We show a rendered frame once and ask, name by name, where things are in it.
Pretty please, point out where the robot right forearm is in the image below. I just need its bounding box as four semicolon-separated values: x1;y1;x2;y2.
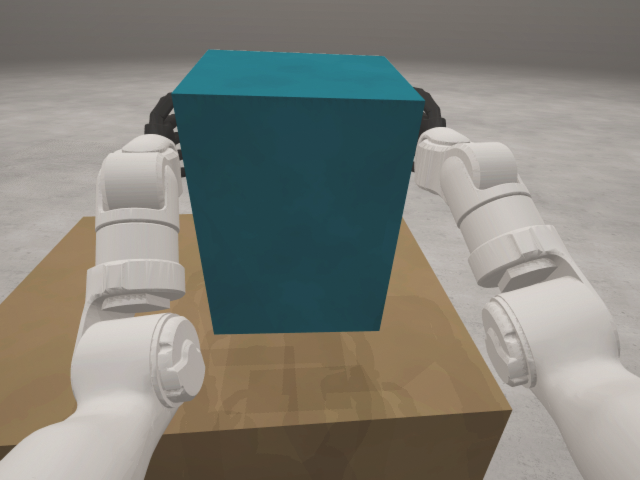
414;127;620;356

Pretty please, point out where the pedestal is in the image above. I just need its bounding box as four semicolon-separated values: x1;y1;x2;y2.
0;214;512;480

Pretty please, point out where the left robot upper arm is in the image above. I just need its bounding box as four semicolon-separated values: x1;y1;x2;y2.
0;313;205;480

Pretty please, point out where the robot left hand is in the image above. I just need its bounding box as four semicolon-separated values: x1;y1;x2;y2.
144;92;186;178

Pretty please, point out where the robot left forearm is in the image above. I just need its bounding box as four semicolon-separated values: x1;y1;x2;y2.
71;134;185;402

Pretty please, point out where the robot right hand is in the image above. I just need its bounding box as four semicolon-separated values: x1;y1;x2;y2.
411;87;446;172

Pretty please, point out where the right robot upper arm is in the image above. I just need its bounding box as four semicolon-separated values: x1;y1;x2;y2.
482;276;640;480

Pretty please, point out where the carton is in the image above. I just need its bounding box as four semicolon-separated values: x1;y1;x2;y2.
171;49;425;335

